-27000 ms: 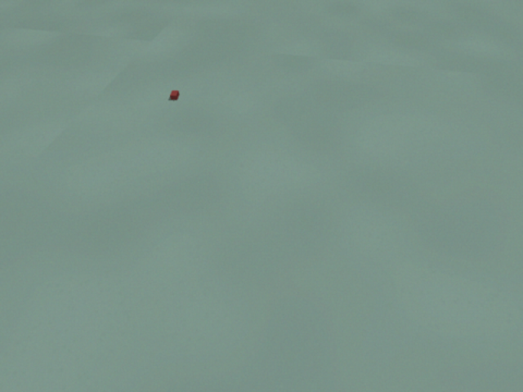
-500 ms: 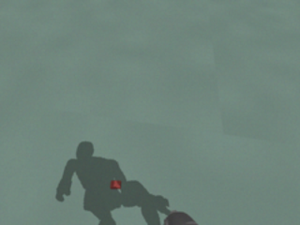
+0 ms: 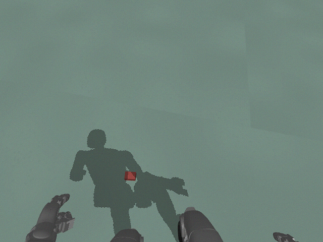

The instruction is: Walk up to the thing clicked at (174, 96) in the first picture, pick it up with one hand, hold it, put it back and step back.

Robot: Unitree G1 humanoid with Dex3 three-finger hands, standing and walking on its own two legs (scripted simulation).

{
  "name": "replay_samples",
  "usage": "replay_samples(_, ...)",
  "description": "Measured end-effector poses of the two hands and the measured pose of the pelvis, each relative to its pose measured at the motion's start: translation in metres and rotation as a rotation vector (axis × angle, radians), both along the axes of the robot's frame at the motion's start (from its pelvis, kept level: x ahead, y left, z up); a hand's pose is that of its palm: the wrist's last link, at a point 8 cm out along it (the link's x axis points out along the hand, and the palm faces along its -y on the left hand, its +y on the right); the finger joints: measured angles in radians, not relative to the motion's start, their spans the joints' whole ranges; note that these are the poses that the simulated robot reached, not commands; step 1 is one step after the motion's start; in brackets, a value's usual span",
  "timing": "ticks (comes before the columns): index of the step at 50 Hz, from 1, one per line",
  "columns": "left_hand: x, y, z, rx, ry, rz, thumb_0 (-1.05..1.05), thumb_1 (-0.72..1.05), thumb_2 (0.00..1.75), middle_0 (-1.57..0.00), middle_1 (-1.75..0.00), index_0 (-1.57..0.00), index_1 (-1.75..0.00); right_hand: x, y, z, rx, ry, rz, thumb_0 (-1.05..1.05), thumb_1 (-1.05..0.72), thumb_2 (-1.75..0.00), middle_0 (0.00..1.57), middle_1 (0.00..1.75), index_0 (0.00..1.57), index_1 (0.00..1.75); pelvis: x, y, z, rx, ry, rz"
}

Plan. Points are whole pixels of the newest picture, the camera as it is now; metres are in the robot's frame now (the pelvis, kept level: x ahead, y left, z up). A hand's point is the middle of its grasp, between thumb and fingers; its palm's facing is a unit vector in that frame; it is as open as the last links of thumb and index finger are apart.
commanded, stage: walk up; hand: left
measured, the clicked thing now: (130, 176) +0.50 +0.17 -0.72
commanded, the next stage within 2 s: none
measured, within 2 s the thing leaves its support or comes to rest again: neither
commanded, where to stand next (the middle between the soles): +0.11 -0.05 m, yaw -2 degrees
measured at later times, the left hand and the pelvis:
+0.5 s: hand out of the picture +0.09 +0.24 -0.09, palm faces -0.06 -0.89 -0.45, open 7.4 cm; pelvis +0.03 -0.04 +0.03, yaw -3 degrees
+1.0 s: hand out of the picture +0.09 +0.24 -0.14, palm faces -0.10 -0.91 -0.39, open 7.4 cm; pelvis -0.02 -0.02 +0.00, yaw -6 degrees
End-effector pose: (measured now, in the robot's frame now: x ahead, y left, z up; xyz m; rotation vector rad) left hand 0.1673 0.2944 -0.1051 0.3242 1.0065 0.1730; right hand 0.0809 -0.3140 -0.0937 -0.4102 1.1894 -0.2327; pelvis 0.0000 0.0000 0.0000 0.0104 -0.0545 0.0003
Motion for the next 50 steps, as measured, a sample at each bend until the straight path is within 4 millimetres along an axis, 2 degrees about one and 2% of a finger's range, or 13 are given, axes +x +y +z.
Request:
replay_samples(5, -0.047, 0.013, 0.000, 0.002, 0.116, 0.032, 0.00, 0.90, 0.90, -0.20, -0.30, -0.20, -0.30, -0.022, -0.003, 0.024, -0.035, 0.014, -0.018, 0.00, -0.90, -0.89, 0.21, 0.30, 0.21, 0.30, -0.009, -0.001, 0.016, -0.028, 0.020, -0.011)
replay_samples(9, -0.088, 0.018, 0.003, 0.004, 0.222, 0.003, 0.00, 0.90, 0.90, -0.20, -0.30, -0.20, -0.30, -0.031, -0.012, 0.039, -0.035, -0.034, -0.028, 0.01, -0.90, -0.89, 0.21, 0.30, 0.21, 0.30, -0.005, -0.005, 0.024, -0.032, 0.027, -0.049)
replay_samples(12, -0.101, 0.017, 0.010, 0.021, 0.275, -0.023, 0.01, 0.90, 0.90, -0.20, -0.30, -0.20, -0.30, -0.042, -0.025, 0.045, -0.032, -0.060, -0.044, 0.01, -0.90, -0.89, 0.21, 0.30, 0.21, 0.30, 0.001, -0.012, 0.027, -0.033, 0.023, -0.074)
replay_samples(17, -0.091, 0.002, 0.025, 0.068, 0.215, -0.052, 0.01, 0.90, 0.90, -0.20, -0.30, -0.20, -0.30, -0.064, -0.055, 0.033, -0.010, -0.015, -0.078, 0.00, -0.90, -0.89, 0.21, 0.30, 0.21, 0.30, 0.008, -0.032, 0.023, -0.039, 0.008, -0.081)
replay_samples(21, -0.086, -0.010, 0.040, 0.094, 0.127, -0.039, 0.01, 0.90, 0.90, -0.20, -0.30, -0.21, -0.30, -0.061, -0.063, 0.017, 0.025, 0.031, -0.103, 0.01, -0.91, -0.89, 0.20, 0.30, 0.21, 0.30, 0.016, -0.040, 0.023, -0.039, -0.009, -0.070)
replay_samples(25, -0.084, -0.011, 0.055, 0.119, 0.107, -0.012, 0.01, 0.90, 0.90, -0.20, -0.30, -0.21, -0.30, -0.038, -0.054, 0.010, 0.080, 0.010, -0.077, 0.01, -0.91, -0.89, 0.20, 0.30, 0.21, 0.30, 0.027, -0.039, 0.029, -0.040, -0.019, -0.056)
replay_samples(29, -0.075, -0.005, 0.057, 0.143, 0.114, 0.006, 0.01, 0.90, 0.90, -0.20, -0.30, -0.21, -0.30, -0.017, -0.038, 0.000, 0.112, 0.009, -0.071, 0.01, -0.91, -0.89, 0.20, 0.30, 0.21, 0.30, 0.033, -0.034, 0.028, -0.035, -0.024, -0.051)
replay_samples(32, -0.060, 0.000, 0.049, 0.137, 0.116, 0.012, 0.01, 0.90, 0.90, -0.20, -0.30, -0.21, -0.30, -0.003, -0.023, -0.005, 0.119, 0.017, -0.054, 0.01, -0.91, -0.89, 0.20, 0.30, 0.21, 0.30, 0.035, -0.027, 0.023, -0.024, -0.019, -0.045)
replay_samples(35, -0.040, 0.008, 0.031, 0.118, 0.100, 0.013, 0.01, 0.90, 0.90, -0.20, -0.30, -0.21, -0.30, 0.009, -0.010, -0.013, 0.102, 0.011, -0.031, 0.01, -0.91, -0.89, 0.20, 0.30, 0.21, 0.30, 0.035, -0.017, 0.011, -0.021, -0.010, -0.029)
replay_samples(40, -0.021, 0.006, 0.014, 0.085, 0.083, 0.018, 0.01, 0.90, 0.90, -0.20, -0.30, -0.21, -0.30, 0.021, 0.003, -0.008, 0.090, -0.030, -0.014, 0.01, -0.91, -0.89, 0.21, 0.30, 0.21, 0.30, 0.014, -0.010, 0.008, -0.014, -0.015, -0.025)
replay_samples(42, -0.023, 0.002, 0.011, 0.073, 0.081, 0.004, 0.00, 0.90, 0.90, -0.20, -0.30, -0.20, -0.30, 0.024, 0.004, -0.003, 0.079, -0.059, -0.012, 0.01, -0.91, -0.89, 0.21, 0.30, 0.21, 0.30, 0.007, -0.010, 0.009, -0.014, -0.007, -0.038)
replay_samples(45, -0.036, -0.003, 0.008, 0.059, 0.102, -0.025, 0.00, 0.90, 0.90, -0.20, -0.30, -0.20, -0.30, 0.025, 0.001, 0.002, 0.065, -0.112, -0.006, 0.01, -0.90, -0.89, 0.21, 0.30, 0.21, 0.30, -0.003, -0.011, 0.008, -0.013, 0.003, -0.064)
replay_samples(50, -0.079, -0.010, 0.002, 0.060, 0.167, -0.032, 0.00, 0.90, 0.90, -0.20, -0.30, -0.21, -0.30, 0.011, -0.019, 0.003, 0.046, -0.166, -0.009, 0.00, -0.90, -0.89, 0.21, 0.30, 0.21, 0.30, -0.017, -0.021, 0.001, -0.020, 0.008, -0.098)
